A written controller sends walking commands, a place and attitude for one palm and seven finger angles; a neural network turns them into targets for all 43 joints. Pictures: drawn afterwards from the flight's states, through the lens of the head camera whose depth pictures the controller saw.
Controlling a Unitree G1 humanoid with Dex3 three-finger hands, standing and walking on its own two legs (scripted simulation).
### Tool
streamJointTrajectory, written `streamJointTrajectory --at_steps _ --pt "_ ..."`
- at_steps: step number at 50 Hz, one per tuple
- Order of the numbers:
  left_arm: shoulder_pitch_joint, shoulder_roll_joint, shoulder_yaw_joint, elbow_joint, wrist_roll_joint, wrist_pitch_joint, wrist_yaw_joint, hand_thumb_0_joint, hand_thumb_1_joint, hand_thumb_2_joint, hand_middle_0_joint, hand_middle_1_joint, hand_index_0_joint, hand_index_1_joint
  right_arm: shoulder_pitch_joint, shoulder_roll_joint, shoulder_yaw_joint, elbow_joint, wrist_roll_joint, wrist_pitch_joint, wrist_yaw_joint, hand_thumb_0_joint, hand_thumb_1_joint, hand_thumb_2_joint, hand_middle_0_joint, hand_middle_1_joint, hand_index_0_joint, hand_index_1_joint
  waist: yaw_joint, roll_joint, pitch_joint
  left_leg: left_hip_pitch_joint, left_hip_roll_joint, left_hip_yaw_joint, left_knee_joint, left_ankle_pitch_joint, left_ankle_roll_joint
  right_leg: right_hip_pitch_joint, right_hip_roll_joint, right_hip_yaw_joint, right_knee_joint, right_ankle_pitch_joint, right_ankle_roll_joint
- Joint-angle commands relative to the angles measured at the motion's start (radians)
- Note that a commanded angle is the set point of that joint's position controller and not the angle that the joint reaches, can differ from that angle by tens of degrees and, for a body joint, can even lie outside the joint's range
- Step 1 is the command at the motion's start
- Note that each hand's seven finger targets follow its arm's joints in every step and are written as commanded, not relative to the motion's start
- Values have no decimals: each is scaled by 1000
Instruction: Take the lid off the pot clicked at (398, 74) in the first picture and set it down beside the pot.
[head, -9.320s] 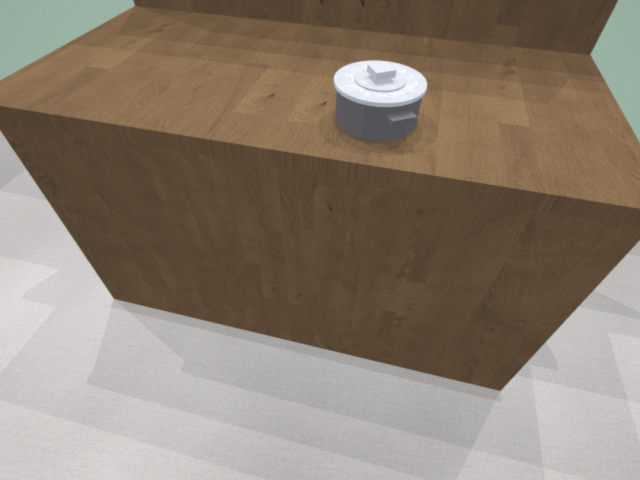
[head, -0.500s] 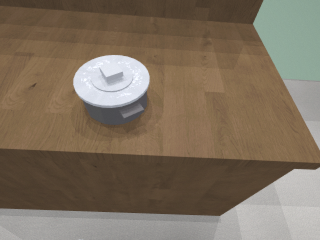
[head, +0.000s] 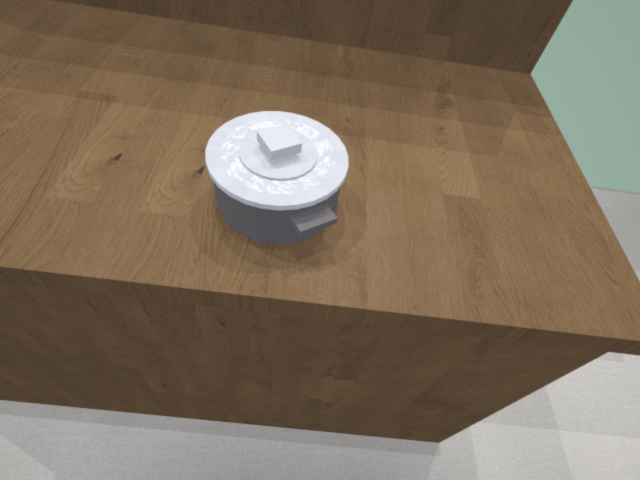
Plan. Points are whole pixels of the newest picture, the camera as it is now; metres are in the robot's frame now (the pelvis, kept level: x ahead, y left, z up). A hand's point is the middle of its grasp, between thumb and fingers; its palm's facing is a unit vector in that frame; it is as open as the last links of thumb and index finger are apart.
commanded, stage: come to a stop and stand still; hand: left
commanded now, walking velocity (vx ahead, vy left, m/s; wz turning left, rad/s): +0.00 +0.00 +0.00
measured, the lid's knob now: (279, 141) +0.47 +0.10 +0.16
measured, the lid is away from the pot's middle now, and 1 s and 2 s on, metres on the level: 0.00 0.00 0.00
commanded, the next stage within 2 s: look again from close up in 0.96 s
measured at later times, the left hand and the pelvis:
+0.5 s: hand out of the picture -0.04 +0.18 -0.18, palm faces +0.02 -0.99 -0.13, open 7.3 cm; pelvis -0.04 +0.02 +0.00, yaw +0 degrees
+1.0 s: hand out of the picture -0.11 +0.18 -0.18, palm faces +0.04 -0.99 -0.12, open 7.4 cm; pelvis -0.05 +0.04 +0.00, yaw +0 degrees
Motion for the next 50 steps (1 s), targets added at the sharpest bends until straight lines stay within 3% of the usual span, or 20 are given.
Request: streamJointTrajectory --at_steps 1,3,5,7,8,9,10,11,12,14,16,18,21,23,24,29,32,34,43,50 --pt "33 20 3 -71 -6 -32 -6 0 900 900 -200 -300 -200 -300 37 -166 -24 -40 -1 -8 -4 0 -900 -900 200 300 200 300 -4 232 -77 72 207 -193 -203 440 98 -12 3 -26 -16 14 -6" --pt "44 6 -6 -67 -5 -38 -4 0 900 900 -200 -300 -200 -300 68 -152 -25 -25 -1 -7 -6 0 -900 -900 200 300 200 300 -13 232 -94 102 223 -228 -203 428 110 14 -9 -34 -129 27 -11" --pt "75 -2 -13 -57 -7 -46 -4 0 900 900 -200 -300 -200 -300 86 -159 -25 -17 3 -10 -6 0 -900 -900 200 300 200 300 -10 164 -118 132 230 -258 -187 446 110 78 -12 -37 -286 62 -19" --pt "136 -3 -19 -27 -6 -60 2 0 900 900 -200 -300 -200 -300 86 -156 -24 -4 13 -11 -5 0 -900 -900 200 300 200 300 9 98 -142 115 197 -233 -120 392 67 191 -16 -43 -509 253 -17" --pt "139 9 -22 -23 -2 -69 7 0 900 900 -200 -300 -200 -300 98 -136 -21 1 21 -12 -3 0 -900 -900 200 300 200 300 -5 50 -128 85 151 -204 -81 346 26 227 -42 -9 -578 359 -26" --pt "133 37 -21 -22 -5 -77 9 0 900 900 -200 -300 -200 -300 99 -113 -20 3 26 -14 1 0 -900 -900 200 300 200 300 -14 -19 -127 35 110 -162 -52 280 -7 259 -96 64 -575 504 -50" --pt "130 51 -22 -25 -3 -80 10 0 900 900 -200 -300 -200 -300 97 -110 -16 0 26 -14 1 0 -900 -900 200 300 200 300 -23 -28 -106 22 76 -134 -43 197 -25 231 -153 96 -560 562 -82" --pt "121 52 -26 -25 -7 -82 6 0 900 900 -200 -300 -200 -300 91 -112 -15 7 24 -9 4 0 -900 -900 200 300 200 300 -29 -43 -98 51 68 -120 -57 148 -38 178 -165 107 -555 504 -104" --pt "101 40 -25 -22 -8 -83 5 0 900 900 -200 -300 -200 -300 91 -111 -18 21 17 -4 5 0 -900 -900 200 300 200 300 -34 -113 -77 64 74 -112 -64 143 -45 152 -145 103 -557 467 -106" --pt "101 30 -31 -27 -11 -82 1 0 900 900 -200 -300 -200 -300 98 -118 -14 35 16 -7 7 0 -900 -900 200 300 200 300 -32 -65 -45 78 89 -130 -105 151 -36 115 -115 76 -561 383 -93" --pt "129 22 -33 -16 -11 -77 1 0 900 900 -200 -300 -200 -300 96 -123 -6 52 16 -12 8 0 -900 -900 200 300 200 300 -21 55 -17 62 107 -152 -156 132 -26 114 -84 54 -556 299 -70" --pt "161 15 -35 3 -11 -75 0 0 900 900 -200 -300 -200 -300 101 -121 1 63 16 -17 7 0 -900 -900 200 300 200 300 -10 117 -2 38 119 -174 -203 88 -17 129 -67 36 -556 263 -60" --pt "188 7 -37 25 -11 -72 -2 0 900 900 -200 -300 -200 -300 110 -119 4 76 17 -18 5 0 -900 -900 200 300 200 300 0 141 31 -9 122 -199 -255 -29 -13 139 -54 20 -558 220 -55" --pt "211 1 -39 40 -9 -74 -5 0 900 900 -200 -300 -200 -300 125 -117 5 84 17 -20 5 0 -900 -900 200 300 200 300 4 165 12 -8 126 -212 -282 -78 -9 149 -52 9 -553 221 -52" --pt "215 3 -41 46 -9 -75 -6 0 900 900 -200 -300 -200 -300 131 -113 5 87 19 -22 5 0 -900 -900 200 300 200 300 7 137 10 -18 127 -213 -281 -68 -5 166 -48 1 -556 237 -51" --pt "237 -19 -44 71 -7 -79 -6 0 900 900 -200 -300 -200 -300 166 -105 4 105 20 -24 3 0 -900 -900 200 300 200 300 5 104 7 -20 129 -218 -291 -93 -2 155 -48 -8 -557 234 -48" --pt "255 -36 -46 87 -7 -79 -5 0 900 900 -200 -300 -200 -300 186 -103 3 118 19 -24 2 0 -900 -900 200 300 200 300 0 115 1 -4 132 -221 -302 -109 -3 133 -50 -9 -548 224 -47" --pt "263 -40 -47 96 -6 -81 -5 0 900 900 -200 -300 -200 -300 196 -94 3 122 21 -25 1 0 -900 -900 200 300 200 300 1 85 5 -17 133 -220 -300 -98 1 142 -47 -11 -550 241 -47" --pt "313 -73 -47 138 -2 -79 -2 0 900 900 -200 -300 -200 -300 222 -83 1 147 20 -26 -3 0 -900 -900 200 300 200 300 -1 112 17 -14 144 -240 -345 -157 -1 98 -39 -22 -512 223 -41" --pt "330 -86 -49 159 -2 -83 0 0 900 900 -200 -300 -200 -300 230 -72 4 156 21 -32 -6 0 -900 -900 200 300 200 300 1 74 14 -14 136 -229 -323 -105 4 105 -48 -12 -525 251 -43"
